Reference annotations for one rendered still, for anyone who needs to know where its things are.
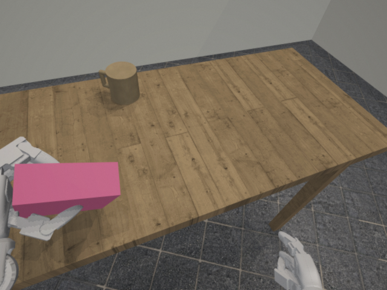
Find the robot left hand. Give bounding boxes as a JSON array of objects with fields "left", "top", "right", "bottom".
[{"left": 0, "top": 137, "right": 83, "bottom": 241}]

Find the sponge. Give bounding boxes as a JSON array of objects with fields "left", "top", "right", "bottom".
[{"left": 12, "top": 162, "right": 121, "bottom": 218}]

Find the robot left forearm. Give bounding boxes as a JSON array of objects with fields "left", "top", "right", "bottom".
[{"left": 0, "top": 238, "right": 19, "bottom": 290}]

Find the table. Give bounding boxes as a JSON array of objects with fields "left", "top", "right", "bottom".
[{"left": 0, "top": 48, "right": 387, "bottom": 290}]

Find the robot right hand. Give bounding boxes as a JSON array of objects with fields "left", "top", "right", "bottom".
[{"left": 274, "top": 231, "right": 322, "bottom": 290}]

